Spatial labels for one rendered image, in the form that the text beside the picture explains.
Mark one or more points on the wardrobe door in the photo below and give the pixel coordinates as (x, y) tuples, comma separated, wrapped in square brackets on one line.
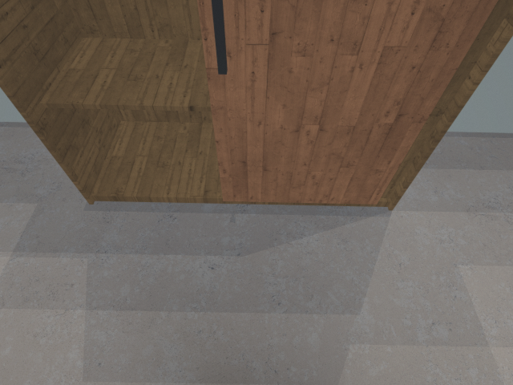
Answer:
[(323, 99), (485, 35)]

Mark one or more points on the handle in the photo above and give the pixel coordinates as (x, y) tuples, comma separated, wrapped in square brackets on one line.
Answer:
[(218, 21)]

